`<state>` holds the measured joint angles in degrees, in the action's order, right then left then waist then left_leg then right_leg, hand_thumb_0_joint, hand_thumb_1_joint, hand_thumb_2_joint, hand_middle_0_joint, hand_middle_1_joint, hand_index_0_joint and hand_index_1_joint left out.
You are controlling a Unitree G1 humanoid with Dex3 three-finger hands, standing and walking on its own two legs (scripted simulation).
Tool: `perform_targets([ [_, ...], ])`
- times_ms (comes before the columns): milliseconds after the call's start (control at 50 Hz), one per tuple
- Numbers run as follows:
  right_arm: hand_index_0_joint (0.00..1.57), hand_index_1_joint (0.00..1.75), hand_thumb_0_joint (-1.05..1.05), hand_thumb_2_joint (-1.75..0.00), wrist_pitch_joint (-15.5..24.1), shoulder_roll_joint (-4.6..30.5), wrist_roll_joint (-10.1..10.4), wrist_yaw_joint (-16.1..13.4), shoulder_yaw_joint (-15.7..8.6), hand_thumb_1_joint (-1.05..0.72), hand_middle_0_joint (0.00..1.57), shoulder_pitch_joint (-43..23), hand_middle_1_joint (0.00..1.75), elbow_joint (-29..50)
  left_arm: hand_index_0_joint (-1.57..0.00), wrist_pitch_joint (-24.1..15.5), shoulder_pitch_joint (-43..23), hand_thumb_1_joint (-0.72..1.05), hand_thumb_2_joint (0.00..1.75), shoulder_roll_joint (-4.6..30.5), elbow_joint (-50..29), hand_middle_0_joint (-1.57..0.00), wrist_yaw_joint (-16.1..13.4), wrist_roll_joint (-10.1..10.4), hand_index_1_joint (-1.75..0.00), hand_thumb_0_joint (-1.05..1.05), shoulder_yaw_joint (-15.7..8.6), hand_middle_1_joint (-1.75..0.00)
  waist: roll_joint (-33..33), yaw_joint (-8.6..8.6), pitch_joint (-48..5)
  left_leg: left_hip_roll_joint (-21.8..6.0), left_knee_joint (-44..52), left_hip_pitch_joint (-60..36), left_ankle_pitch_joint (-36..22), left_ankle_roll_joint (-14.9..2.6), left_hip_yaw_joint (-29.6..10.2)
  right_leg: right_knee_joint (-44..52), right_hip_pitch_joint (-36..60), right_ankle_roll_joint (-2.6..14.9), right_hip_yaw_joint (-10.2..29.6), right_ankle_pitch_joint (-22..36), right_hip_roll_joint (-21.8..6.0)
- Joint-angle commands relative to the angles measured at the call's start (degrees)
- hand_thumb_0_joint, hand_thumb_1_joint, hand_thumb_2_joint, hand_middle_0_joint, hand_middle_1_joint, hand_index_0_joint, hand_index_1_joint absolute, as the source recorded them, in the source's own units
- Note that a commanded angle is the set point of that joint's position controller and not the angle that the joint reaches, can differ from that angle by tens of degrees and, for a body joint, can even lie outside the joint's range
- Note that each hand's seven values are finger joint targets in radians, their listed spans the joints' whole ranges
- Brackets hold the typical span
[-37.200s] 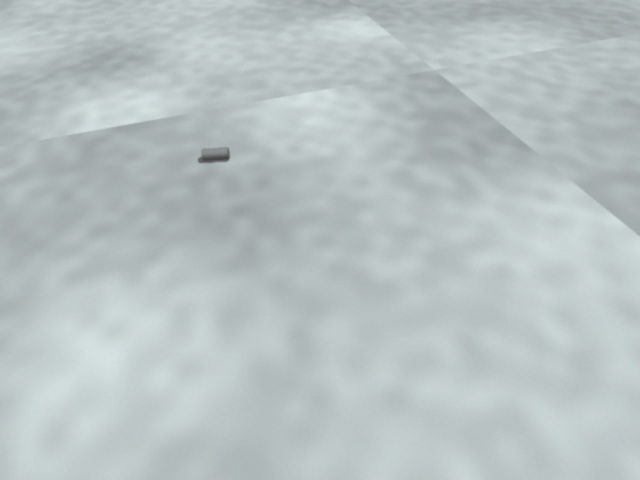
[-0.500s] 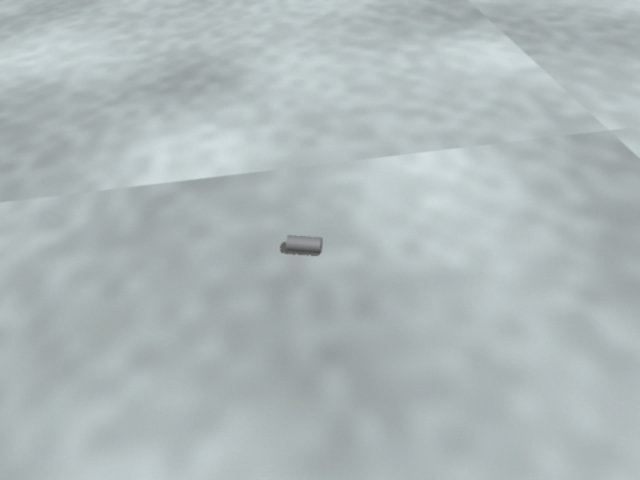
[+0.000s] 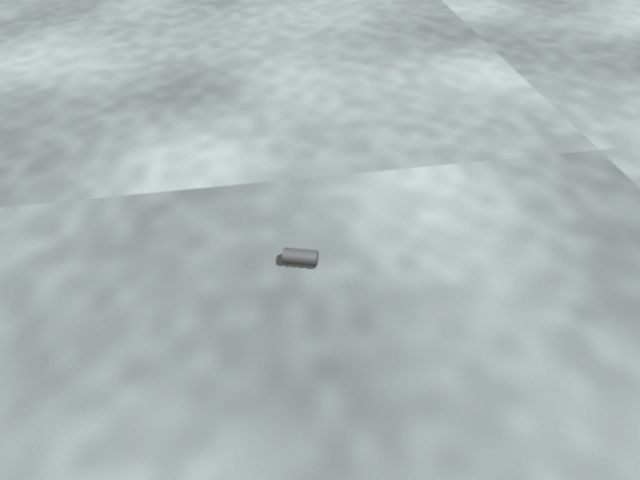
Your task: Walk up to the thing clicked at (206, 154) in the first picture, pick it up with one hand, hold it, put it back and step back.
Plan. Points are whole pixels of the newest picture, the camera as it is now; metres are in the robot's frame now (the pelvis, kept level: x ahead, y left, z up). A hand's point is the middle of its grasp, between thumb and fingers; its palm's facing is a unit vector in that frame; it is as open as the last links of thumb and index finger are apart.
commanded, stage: step back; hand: left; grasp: from above
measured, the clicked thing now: (300, 256) +1.04 +0.11 -0.73
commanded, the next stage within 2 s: stand in 0.32 s
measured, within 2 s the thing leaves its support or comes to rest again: neither
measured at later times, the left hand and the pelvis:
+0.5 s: hand out of the picture +0.13 +0.26 -0.13, palm faces -0.02 -0.94 -0.34, open 7.4 cm; pelvis +0.03 +0.01 +0.02, yaw -2 degrees
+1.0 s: hand out of the picture +0.07 +0.26 -0.14, palm faces -0.04 -0.94 -0.34, open 7.4 cm; pelvis +0.00 +0.00 +0.02, yaw -1 degrees
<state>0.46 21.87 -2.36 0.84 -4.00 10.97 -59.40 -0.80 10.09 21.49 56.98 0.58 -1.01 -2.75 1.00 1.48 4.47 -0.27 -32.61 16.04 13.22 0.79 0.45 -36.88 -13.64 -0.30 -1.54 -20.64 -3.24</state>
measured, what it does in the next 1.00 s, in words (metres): stands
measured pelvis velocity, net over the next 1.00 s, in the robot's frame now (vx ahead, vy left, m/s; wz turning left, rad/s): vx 0.00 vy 0.00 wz -0.02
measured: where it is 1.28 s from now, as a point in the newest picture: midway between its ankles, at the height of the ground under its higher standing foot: outside the picture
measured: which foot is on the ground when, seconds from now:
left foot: down 0.00-1.00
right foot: down 0.00-1.00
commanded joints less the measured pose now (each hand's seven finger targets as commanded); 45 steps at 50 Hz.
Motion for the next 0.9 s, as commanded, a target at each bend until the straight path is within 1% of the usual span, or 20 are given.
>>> perform_targets([
  [0, 0.20, 0.30, 0.00, -0.90, 1.95, 14.36, 0.44, -1.05, -1.75, -0.90, 0.20, -5.86, 0.30, 4.56, -0.20, -1.11, -2.45, 0.90, 0.90, 10.65, -2.83, -0.20, -0.91, 0.89, -0.30, 0.00, -1.58, -0.30, -6.46, 0.19, -4.79, -15.29, 13.30, -0.87, 2.55, -10.49, -17.76, 3.33, 0.43, 1.71, 2.05, -5.71, 1.54],
  [40, 0.20, 0.30, 0.00, -0.90, 1.80, 11.85, 0.75, -1.17, -0.75, -0.90, 0.20, -7.98, 0.30, 4.32, -0.20, -1.80, -1.88, 0.90, 0.90, 10.91, -1.34, -0.20, -1.13, 0.57, -0.30, 0.00, -1.48, -0.30, -6.85, 0.88, -5.91, -10.43, 9.15, -0.52, -8.71, -5.59, -10.18, 10.20, 5.60, 1.94, 3.51, 8.12, -0.25],
  [60, 0.20, 0.30, 0.00, -0.90, 1.84, 11.22, 1.05, -1.20, -0.48, -0.90, 0.20, -7.78, 0.30, 4.07, -0.20, -2.07, -1.01, 0.90, 0.90, 11.90, -0.62, -0.20, -1.21, 0.67, -0.30, 0.00, -1.70, -0.30, -7.31, 0.75, -7.01, -8.42, 7.21, -0.58, -11.32, -4.00, -8.01, 10.63, 7.43, 2.07, 5.33, 13.92, -1.22],
  [80, 0.20, 0.30, 0.00, -0.90, 1.81, 10.41, 1.41, -1.26, -0.37, -0.90, 0.20, -7.42, 0.30, 3.58, -0.20, -2.24, -1.30, 0.90, 0.90, 12.95, -0.16, -0.20, -1.29, 0.61, -0.30, 0.00, -1.93, -0.30, -5.41, 0.01, -8.20, -7.17, 5.76, -1.90, -12.77, -3.19, -6.13, 10.78, 8.26, 2.61, 6.45, 18.26, -2.52],
  [120, 0.20, 0.30, 0.00, -0.90, 1.69, 10.30, 1.28, -1.46, -0.38, -0.90, 0.20, -6.95, 0.30, 2.50, -0.20, -2.19, -3.64, 0.90, 0.90, 13.24, -0.43, -0.20, -1.37, 0.88, -0.30, 0.00, -1.82, -0.30, -3.20, -1.02, -7.95, -6.16, 5.30, -4.91, -15.07, -2.70, -4.28, 10.59, 6.82, 2.83, 7.20, 22.66, -3.62],
  [140, 0.20, 0.30, 0.00, -0.90, 1.70, 10.59, 1.27, -1.53, -0.47, -0.90, 0.20, -7.12, 0.30, 2.04, -0.20, -2.20, -4.07, 0.90, 0.90, 12.84, -0.46, -0.20, -1.54, 0.96, -0.30, 0.00, -1.70, -0.30, -2.89, -1.13, -9.45, -6.66, 4.86, -6.47, -19.00, -3.10, -4.04, 10.51, 7.52, 2.68, 6.40, 25.50, -3.55],
  [200, 0.20, 0.30, 0.00, -0.90, 1.51, 10.26, 1.57, -1.55, -0.54, -0.90, 0.20, -7.91, 0.30, 1.35, -0.20, -2.03, -4.64, 0.90, 0.90, 12.35, 0.31, -0.20, -1.83, 0.84, -0.30, 0.00, -1.42, -0.30, -1.65, -1.29, -10.83, -7.29, 4.48, -9.08, -23.37, -3.93, -3.37, 10.25, 7.66, 2.15, 5.44, 27.99, -3.16],
  [220, 0.20, 0.30, 0.00, -0.90, 1.42, 10.15, 1.65, -1.58, -0.44, -0.90, 0.20, -8.17, 0.30, 1.10, -0.20, -1.99, -4.91, 0.90, 0.90, 12.22, 0.52, -0.20, -1.86, 0.90, -0.30, 0.00, -1.40, -0.30, -1.63, -1.13, -10.65, -7.38, 4.69, -9.04, -24.07, -3.90, -3.12, 9.96, 7.93, 1.96, 5.41, 28.28, -3.13],
  [280, 0.20, 0.30, 0.00, -0.90, 1.15, 9.71, 1.54, -1.54, -0.43, -0.90, 0.20, -10.57, 0.30, 0.88, -0.20, -1.70, -5.86, 0.90, 0.90, 11.97, 1.01, -0.20, -1.87, 0.73, -0.30, 0.00, -1.11, -0.30, -1.63, -1.07, -8.31, -7.60, 7.36, -8.67, -18.81, -3.74, -3.32, 11.46, 6.23, 1.72, 5.61, 24.28, -2.81],
  [300, 0.20, 0.30, 0.00, -0.90, 1.40, 9.99, 2.15, -1.37, 0.36, -0.90, 0.20, -9.28, 0.30, 0.54, -0.20, -1.44, -5.54, 0.90, 0.90, 9.88, 2.18, -0.20, -1.52, 1.14, -0.30, 0.00, -0.18, -0.30, -1.57, -1.40, -8.94, -7.96, 9.19, -10.95, -21.56, -3.28, -5.36, 13.31, 6.67, 1.36, 5.86, 24.70, -3.04],
  [340, 0.20, 0.30, 0.00, -0.90, 1.65, 10.54, 2.00, -1.44, 0.14, -0.90, 0.20, -10.15, 0.30, 0.17, -0.20, -1.24, -5.85, 0.90, 0.90, 10.17, 2.20, -0.20, -1.51, 1.08, -0.30, 0.00, -0.23, -0.30, -2.07, -1.17, -9.70, -8.31, 9.54, -13.39, -25.42, -2.84, -4.89, 13.87, 7.05, 1.15, 5.49, 26.09, -3.10],
  [380, 0.20, 0.30, 0.00, -0.90, 1.72, 9.94, 2.05, -1.38, 0.42, -0.90, 0.20, -10.91, 0.30, 0.01, -0.20, -1.21, -6.71, 0.90, 0.90, 10.37, 2.67, -0.20, -1.52, 0.94, -0.30, 0.00, -0.09, -0.30, -2.15, -1.21, -9.14, -8.19, 10.41, -13.54, -25.47, -2.49, -4.75, 15.17, 7.84, 1.09, 5.39, 26.12, -3.38],
  [500, 0.20, 0.30, 0.00, -0.90, 1.66, 9.65, 2.02, -1.20, 0.73, -0.90, 0.20, -11.89, 0.30, -0.38, -0.20, -1.35, -7.95, 0.90, 0.90, 10.62, 3.37, -0.20, -1.22, 0.66, -0.30, 0.00, -0.04, -0.30, -1.83, -1.34, -8.36, -7.75, 13.36, -13.32, -20.29, -1.89, -3.92, 18.55, 9.21, 0.76, 5.71, 24.26, -4.04],
  [520, 0.20, 0.30, 0.00, -0.90, 1.59, 9.27, 2.11, -1.09, 0.80, -0.90, 0.20, -12.12, 0.30, -0.56, -0.20, -1.40, -8.30, 0.90, 0.90, 10.90, 3.55, -0.20, -1.22, 0.74, -0.30, 0.00, -0.12, -0.30, -1.33, -1.42, -7.75, -7.77, 13.96, -13.16, -18.40, -1.73, -4.13, 19.03, 9.08, 0.78, 5.69, 22.13, -4.02],
  [580, 0.20, 0.30, 0.00, -0.90, 1.77, 9.63, 2.05, -1.13, 0.83, -0.90, 0.20, -11.73, 0.30, -0.80, -0.20, -1.45, -8.36, 0.90, 0.90, 10.84, 3.76, -0.20, -1.10, 0.58, -0.30, 0.00, -0.16, -0.30, -1.19, -1.56, -8.03, -7.88, 14.41, -13.50, -18.62, -1.53, -3.89, 19.78, 9.63, 0.79, 5.97, 22.76, -4.23],
  [680, 0.20, 0.30, 0.00, -0.90, 1.62, 9.96, 1.95, -0.95, 0.95, -0.90, 0.20, -11.68, 0.30, -1.17, -0.20, -1.40, -8.01, 0.90, 0.90, 10.64, 4.19, -0.20, -0.94, 0.58, -0.30, 0.00, -0.06, -0.30, -1.93, -1.40, -6.58, -7.49, 15.84, -12.03, -12.46, -1.32, -3.95, 21.66, 8.67, 0.76, 6.20, 17.59, -4.17],
  [740, 0.20, 0.30, 0.00, -0.90, 1.43, 9.68, 1.92, -0.81, 1.13, -0.90, 0.20, -10.75, 0.30, -1.70, -0.20, -1.24, -7.82, 0.90, 0.90, 11.06, 4.65, -0.20, -0.82, 0.39, -0.30, 0.00, -0.09, -0.30, -1.29, -1.70, -4.10, -7.25, 17.52, -10.49, -5.57, -1.13, -4.51, 22.87, 6.64, 0.81, 6.42, 11.50, -3.84],
  [840, 0.20, 0.30, 0.00, -0.90, 1.46, 9.86, 1.79, -0.63, 1.03, -0.90, 0.20, -9.79, 0.30, -2.22, -0.20, -1.40, -7.10, 0.90, 0.90, 11.26, 4.44, -0.20, -0.72, 0.38, -0.30, 0.00, 0.00, -0.30, -0.86, -1.54, -4.99, -7.30, 17.14, -11.02, -5.05, -1.25, -4.69, 23.41, 5.69, 1.01, 6.97, 10.18, -4.10],
  [860, 0.20, 0.30, 0.00, -0.90, 1.49, 10.08, 1.80, -0.71, 1.04, -0.90, 0.20, -9.02, 0.30, -2.34, -0.20, -1.38, -7.73, 0.90, 0.90, 11.34, 4.42, -0.20, -0.68, 0.40, -0.30, 0.00, -0.08, -0.30, -0.70, -2.11, -4.43, -7.40, 17.39, -10.19, -4.93, -1.37, -4.83, 23.18, 6.02, 1.08, 7.05, 10.41, -4.08],
  [880, 0.20, 0.30, 0.00, -0.90, 1.46, 10.16, 1.72, -0.67, 1.19, -0.90, 0.20, -8.70, 0.30, -2.57, -0.20, -1.28, -7.34, 0.90, 0.90, 11.00, 4.66, -0.20, -0.65, 0.44, -0.30, 0.00, 0.01, -0.30, -1.49, -1.93, -3.11, -7.25, 18.33, -8.68, -1.83, -1.14, -5.16, 23.29, 5.37, 0.87, 6.77, 8.29, -3.66],
])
